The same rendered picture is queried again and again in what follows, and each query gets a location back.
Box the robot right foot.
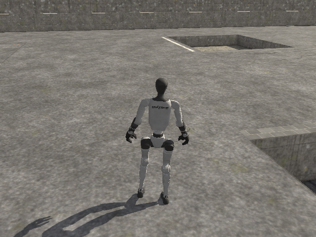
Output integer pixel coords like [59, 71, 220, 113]
[161, 192, 169, 204]

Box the robot left thigh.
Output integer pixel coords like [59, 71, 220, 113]
[141, 137, 151, 166]

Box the robot right forearm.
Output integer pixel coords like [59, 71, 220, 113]
[179, 120, 188, 137]

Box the left robot hand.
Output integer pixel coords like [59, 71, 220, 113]
[126, 131, 137, 143]

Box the robot left forearm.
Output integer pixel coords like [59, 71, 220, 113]
[128, 117, 138, 134]

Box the right robot hand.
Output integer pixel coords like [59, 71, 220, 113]
[178, 135, 189, 145]

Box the left robot upper arm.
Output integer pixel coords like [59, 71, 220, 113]
[134, 99, 150, 125]

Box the right robot upper arm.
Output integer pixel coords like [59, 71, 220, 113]
[171, 100, 183, 127]

